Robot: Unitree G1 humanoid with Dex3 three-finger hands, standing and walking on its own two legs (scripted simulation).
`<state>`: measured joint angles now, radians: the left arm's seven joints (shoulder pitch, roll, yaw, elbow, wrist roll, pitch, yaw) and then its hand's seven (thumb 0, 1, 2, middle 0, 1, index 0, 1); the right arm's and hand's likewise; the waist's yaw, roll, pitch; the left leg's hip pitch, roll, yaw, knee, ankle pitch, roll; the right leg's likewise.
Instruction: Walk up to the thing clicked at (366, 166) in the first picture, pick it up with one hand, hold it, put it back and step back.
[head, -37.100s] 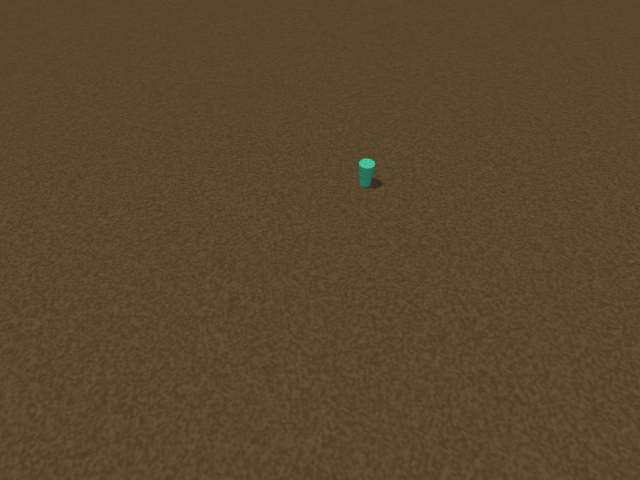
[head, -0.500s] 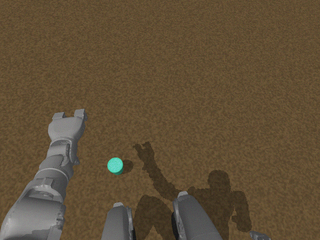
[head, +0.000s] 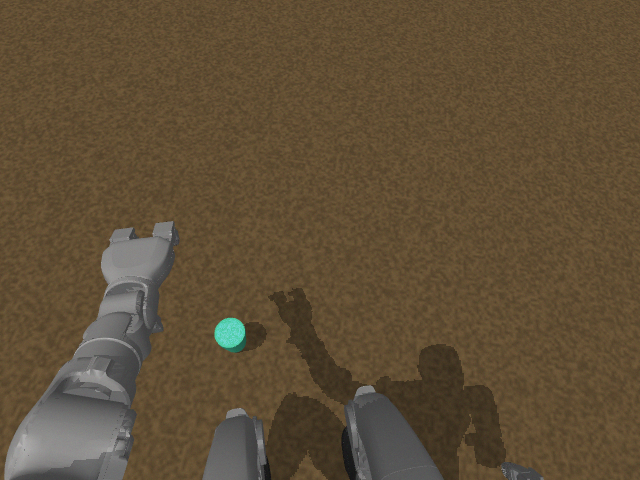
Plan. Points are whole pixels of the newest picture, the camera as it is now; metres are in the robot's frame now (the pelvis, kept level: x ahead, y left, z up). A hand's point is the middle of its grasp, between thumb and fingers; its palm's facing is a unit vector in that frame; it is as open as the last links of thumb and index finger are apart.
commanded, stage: go down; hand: left
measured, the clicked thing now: (233, 338) +0.44 +0.15 -0.60
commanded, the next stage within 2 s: stand in 0.38 s
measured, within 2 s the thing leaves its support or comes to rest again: neither
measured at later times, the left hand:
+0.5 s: hand (148, 286) +0.41 +0.21 -0.11, palm faces -0.42 +0.00 -0.91, open 13.7 cm
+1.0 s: hand (127, 418) +0.23 +0.20 -0.04, palm faces -0.33 -0.59 -0.74, open 8.1 cm
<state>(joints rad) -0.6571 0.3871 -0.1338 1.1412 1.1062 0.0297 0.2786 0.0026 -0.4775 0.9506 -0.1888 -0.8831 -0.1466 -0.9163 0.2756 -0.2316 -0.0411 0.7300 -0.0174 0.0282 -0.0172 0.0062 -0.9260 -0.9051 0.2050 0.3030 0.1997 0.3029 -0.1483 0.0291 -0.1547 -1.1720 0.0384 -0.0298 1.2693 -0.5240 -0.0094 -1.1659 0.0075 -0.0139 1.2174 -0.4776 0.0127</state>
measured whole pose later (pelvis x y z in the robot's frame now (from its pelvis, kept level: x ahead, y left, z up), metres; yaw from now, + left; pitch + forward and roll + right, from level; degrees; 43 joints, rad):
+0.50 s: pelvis +0.00 +0.00 -0.01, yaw +0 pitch +25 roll -2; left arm -0.66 0.40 -0.12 1.12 1.10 0.03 0.27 0.00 -0.44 0.91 -0.19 -0.91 -0.17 -0.92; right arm 0.27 -0.23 -0.04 0.73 -0.02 0.03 -0.01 0.01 -0.92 -0.90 0.20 0.30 0.20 0.30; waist -0.14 0.04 -0.15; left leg -1.19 0.04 -0.03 1.30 -0.54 -0.01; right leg -1.19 0.01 -0.01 1.24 -0.49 0.02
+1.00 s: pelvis +0.03 +0.00 +0.06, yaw +1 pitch +12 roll -1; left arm 0.15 0.28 -0.14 0.42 0.58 0.14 0.19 0.00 0.74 0.90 -0.21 -0.32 -0.21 -0.32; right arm 0.23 -0.23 -0.04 0.63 0.04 0.00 -0.06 0.01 -0.91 -0.90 0.20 0.30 0.20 0.30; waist -0.05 0.03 -0.12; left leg -0.71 0.02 -0.02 0.96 -0.46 -0.01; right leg -0.71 -0.01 -0.01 0.93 -0.42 0.02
